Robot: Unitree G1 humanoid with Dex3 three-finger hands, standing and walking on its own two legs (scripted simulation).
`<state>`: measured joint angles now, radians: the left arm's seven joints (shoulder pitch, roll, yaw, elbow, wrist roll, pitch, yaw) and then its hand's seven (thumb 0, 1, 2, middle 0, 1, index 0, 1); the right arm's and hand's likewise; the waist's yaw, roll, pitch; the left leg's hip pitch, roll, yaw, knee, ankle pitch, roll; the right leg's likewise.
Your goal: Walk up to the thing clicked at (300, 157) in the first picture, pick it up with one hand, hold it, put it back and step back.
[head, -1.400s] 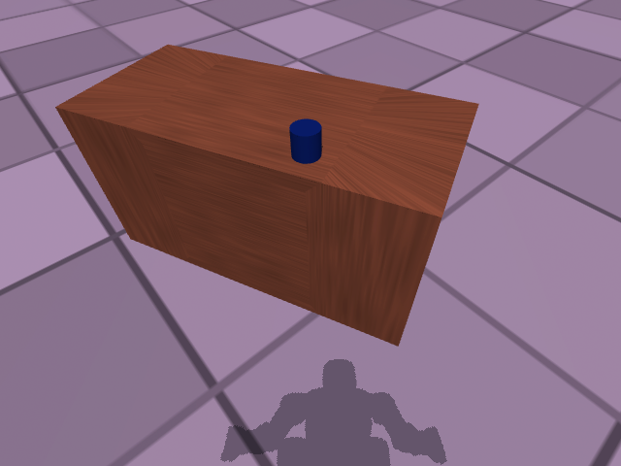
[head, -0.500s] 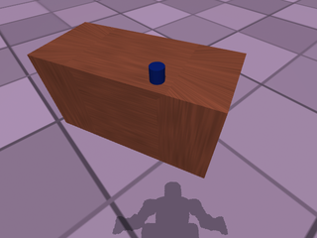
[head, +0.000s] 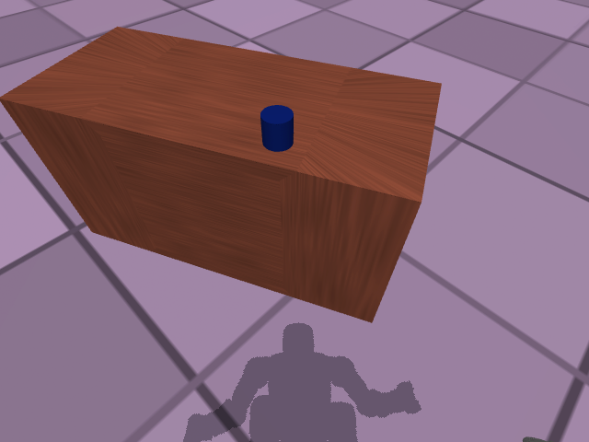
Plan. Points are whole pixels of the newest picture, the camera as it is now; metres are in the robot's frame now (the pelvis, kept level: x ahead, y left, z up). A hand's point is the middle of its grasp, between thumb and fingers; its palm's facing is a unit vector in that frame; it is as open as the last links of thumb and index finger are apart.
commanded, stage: walk up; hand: left
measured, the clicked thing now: (277, 128) +0.84 +0.10 -0.07
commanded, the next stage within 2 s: none
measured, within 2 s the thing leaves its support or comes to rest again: neither
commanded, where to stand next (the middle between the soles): +0.39 +0.03 m, yaw -18 degrees
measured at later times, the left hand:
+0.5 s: hand (176, 315) +0.34 +0.24 -0.12, palm faces -0.18 -0.90 -0.39, open 7.4 cm
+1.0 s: hand (153, 282) +0.43 +0.32 -0.16, palm faces -0.32 -0.88 -0.34, open 7.4 cm
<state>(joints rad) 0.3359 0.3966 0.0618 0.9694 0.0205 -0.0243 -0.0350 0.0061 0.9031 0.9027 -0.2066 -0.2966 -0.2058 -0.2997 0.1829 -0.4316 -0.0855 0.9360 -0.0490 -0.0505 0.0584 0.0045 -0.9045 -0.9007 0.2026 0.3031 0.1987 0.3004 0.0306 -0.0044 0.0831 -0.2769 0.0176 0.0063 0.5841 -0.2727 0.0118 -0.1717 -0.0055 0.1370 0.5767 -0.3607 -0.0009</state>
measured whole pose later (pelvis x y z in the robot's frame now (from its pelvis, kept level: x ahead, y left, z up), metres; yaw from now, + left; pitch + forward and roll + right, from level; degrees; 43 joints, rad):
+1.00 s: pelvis +0.31 +0.08 +0.00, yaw -17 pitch -2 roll -1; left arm 0.30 0.43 0.03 0.89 0.00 0.00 -0.02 0.01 0.91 0.90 -0.20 -0.30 -0.20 -0.30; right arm 0.27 -0.37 -0.02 0.82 -0.03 -0.07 0.02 0.00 -0.90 -0.90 0.21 0.30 0.20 0.30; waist 0.00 -0.04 0.10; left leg -0.30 0.08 0.10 0.62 -0.28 0.02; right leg -0.38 0.01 0.04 0.87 -0.47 -0.03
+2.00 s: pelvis +0.34 +0.04 +0.02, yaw -21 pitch -2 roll +0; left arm 0.09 0.34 0.01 1.12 0.01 0.00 -0.02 0.01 0.91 0.90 -0.20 -0.30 -0.20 -0.30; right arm 0.10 -0.36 -0.01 1.13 -0.01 -0.02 0.01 0.00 -0.90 -0.90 0.20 0.30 0.20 0.30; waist -0.01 0.00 0.05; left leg -0.11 0.08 0.14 0.34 -0.20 -0.03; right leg -0.13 0.03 0.03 0.35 -0.19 -0.02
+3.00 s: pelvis +0.35 +0.05 +0.02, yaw -20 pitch -1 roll +0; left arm 0.11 0.35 -0.01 1.14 0.00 -0.02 0.00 0.01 0.91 0.90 -0.20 -0.30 -0.20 -0.30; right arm 0.10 -0.35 0.00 1.15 -0.01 -0.01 0.01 0.00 -0.90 -0.90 0.20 0.30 0.20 0.30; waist 0.00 0.01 0.03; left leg -0.07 0.05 0.12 0.29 -0.19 -0.02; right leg -0.09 0.00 0.02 0.30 -0.19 0.00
